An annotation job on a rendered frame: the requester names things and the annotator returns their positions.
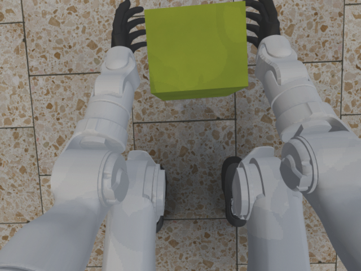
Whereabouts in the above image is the carton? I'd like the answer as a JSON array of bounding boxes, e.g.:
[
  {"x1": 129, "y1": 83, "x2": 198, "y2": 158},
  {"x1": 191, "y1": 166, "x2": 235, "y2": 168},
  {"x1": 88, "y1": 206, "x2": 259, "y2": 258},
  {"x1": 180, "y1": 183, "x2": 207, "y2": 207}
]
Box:
[{"x1": 144, "y1": 1, "x2": 248, "y2": 100}]

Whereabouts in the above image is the robot right hand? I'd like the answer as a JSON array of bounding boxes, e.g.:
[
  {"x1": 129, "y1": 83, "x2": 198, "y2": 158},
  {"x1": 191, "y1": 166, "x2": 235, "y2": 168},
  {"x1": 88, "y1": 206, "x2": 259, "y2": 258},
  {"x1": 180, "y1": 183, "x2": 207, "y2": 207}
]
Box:
[{"x1": 243, "y1": 0, "x2": 281, "y2": 49}]

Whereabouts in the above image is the robot right upper arm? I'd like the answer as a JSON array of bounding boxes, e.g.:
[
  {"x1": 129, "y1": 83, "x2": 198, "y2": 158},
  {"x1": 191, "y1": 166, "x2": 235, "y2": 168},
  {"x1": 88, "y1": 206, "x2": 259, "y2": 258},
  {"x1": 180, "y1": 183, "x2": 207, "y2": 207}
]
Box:
[{"x1": 280, "y1": 130, "x2": 361, "y2": 271}]

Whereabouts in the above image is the robot left hand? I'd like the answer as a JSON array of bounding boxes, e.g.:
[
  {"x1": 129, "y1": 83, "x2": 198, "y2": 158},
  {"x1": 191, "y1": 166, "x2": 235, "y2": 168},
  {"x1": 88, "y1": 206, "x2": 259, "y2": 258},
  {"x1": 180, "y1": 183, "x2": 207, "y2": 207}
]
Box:
[{"x1": 111, "y1": 0, "x2": 147, "y2": 53}]

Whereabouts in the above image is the robot left upper arm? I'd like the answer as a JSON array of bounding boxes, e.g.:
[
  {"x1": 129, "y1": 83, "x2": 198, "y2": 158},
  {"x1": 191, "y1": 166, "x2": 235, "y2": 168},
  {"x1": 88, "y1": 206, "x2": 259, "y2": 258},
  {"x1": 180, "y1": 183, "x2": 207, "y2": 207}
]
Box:
[{"x1": 0, "y1": 149, "x2": 129, "y2": 271}]

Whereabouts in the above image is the robot right foot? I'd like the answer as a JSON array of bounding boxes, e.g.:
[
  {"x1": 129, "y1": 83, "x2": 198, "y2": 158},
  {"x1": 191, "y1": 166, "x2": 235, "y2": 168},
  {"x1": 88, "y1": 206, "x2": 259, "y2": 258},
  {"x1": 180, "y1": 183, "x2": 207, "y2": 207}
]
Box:
[{"x1": 221, "y1": 156, "x2": 247, "y2": 227}]

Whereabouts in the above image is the robot right forearm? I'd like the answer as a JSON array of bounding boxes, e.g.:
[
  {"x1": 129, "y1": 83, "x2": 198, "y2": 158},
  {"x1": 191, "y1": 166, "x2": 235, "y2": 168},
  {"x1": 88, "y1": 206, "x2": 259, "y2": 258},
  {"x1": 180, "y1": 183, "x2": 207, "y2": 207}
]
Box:
[{"x1": 254, "y1": 35, "x2": 357, "y2": 143}]

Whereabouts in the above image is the robot left shin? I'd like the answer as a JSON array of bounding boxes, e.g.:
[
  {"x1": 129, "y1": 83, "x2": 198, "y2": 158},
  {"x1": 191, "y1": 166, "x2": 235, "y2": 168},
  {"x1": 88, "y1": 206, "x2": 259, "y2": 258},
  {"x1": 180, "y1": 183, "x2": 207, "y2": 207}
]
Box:
[{"x1": 127, "y1": 150, "x2": 160, "y2": 222}]

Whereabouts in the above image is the robot left forearm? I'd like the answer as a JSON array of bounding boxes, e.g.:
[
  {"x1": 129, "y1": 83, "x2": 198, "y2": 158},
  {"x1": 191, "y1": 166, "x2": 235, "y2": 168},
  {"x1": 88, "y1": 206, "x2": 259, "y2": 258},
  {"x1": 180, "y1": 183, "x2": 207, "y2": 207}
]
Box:
[{"x1": 51, "y1": 46, "x2": 140, "y2": 191}]

